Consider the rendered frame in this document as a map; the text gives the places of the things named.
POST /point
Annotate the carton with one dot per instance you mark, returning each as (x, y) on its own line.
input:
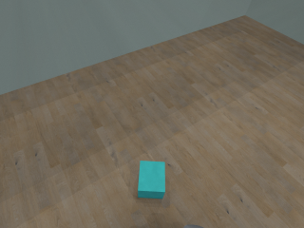
(151, 183)

